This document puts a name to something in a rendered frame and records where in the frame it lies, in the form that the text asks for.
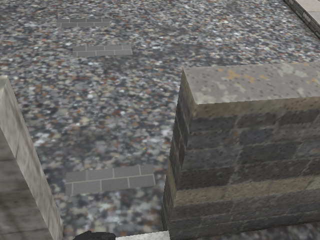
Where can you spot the left robot hand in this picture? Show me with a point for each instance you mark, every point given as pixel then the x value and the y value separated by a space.
pixel 89 235

